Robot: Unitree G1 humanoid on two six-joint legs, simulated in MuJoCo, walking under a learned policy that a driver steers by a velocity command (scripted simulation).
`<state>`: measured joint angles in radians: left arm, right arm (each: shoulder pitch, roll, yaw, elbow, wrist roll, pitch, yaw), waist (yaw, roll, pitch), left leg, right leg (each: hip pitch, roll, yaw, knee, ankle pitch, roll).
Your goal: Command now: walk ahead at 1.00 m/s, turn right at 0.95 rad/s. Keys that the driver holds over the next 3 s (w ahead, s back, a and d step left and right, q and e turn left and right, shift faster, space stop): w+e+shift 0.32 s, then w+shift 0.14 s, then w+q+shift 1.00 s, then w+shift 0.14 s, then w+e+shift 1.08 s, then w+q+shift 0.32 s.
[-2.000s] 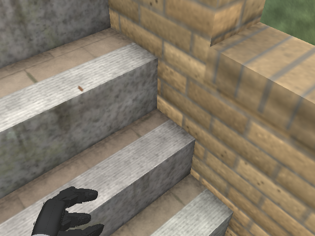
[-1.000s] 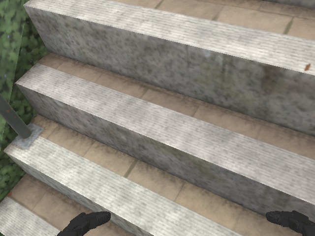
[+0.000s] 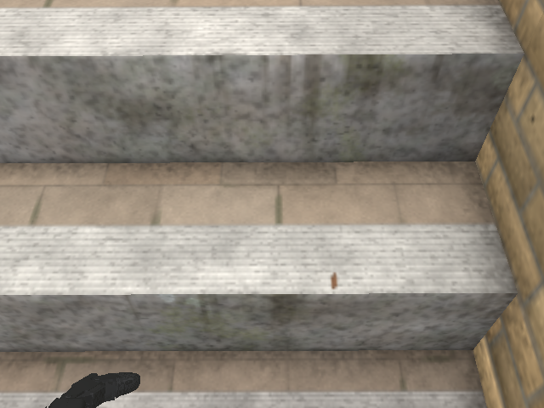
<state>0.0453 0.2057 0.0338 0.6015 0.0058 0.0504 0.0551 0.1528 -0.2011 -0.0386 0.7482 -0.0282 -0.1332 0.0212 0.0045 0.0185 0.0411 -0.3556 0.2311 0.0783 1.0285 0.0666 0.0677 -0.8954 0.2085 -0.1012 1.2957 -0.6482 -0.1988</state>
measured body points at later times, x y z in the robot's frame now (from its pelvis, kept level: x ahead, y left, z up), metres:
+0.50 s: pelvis +0.06 +0.01 +0.12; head +0.08 -0.10 +0.56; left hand +0.21 +0.25 +0.06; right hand +0.16 -0.19 -0.04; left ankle +0.15 +0.16 -0.29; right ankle +0.11 -0.02 -0.60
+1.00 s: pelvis +0.19 +0.07 +0.14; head +0.21 +0.00 +0.59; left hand +0.09 +0.31 +0.04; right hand +0.49 -0.08 +0.09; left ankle +0.24 +0.21 -0.18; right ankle +0.11 -0.02 -0.60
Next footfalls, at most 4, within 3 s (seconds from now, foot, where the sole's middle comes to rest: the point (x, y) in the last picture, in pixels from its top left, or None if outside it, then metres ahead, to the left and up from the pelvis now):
1.18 left None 0.30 0.21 -0.44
1.74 right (253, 242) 0.54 0.07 -0.22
2.22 left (64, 15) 0.82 0.36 0.01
2.70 right None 1.06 0.06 0.20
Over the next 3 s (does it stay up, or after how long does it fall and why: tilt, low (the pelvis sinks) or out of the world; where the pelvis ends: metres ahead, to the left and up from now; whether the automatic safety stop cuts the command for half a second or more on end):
stays up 1.05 0.10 0.97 its command is cut before an obstacle after 0.2 s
